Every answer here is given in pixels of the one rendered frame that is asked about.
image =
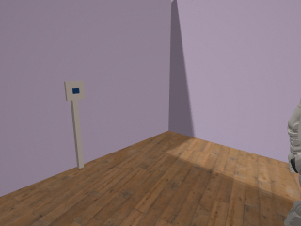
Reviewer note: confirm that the left robot thigh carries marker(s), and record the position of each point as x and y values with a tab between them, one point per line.
297	205

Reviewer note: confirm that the robot left forearm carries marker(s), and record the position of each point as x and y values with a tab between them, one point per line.
295	146

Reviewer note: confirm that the left robot shin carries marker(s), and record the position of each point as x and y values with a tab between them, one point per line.
292	218

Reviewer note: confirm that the panel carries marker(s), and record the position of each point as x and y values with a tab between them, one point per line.
69	85

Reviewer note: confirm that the robot left hand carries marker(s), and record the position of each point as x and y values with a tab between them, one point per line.
291	156

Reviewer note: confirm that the robot left upper arm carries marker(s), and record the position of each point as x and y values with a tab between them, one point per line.
293	122

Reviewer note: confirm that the button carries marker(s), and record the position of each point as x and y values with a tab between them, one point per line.
75	90

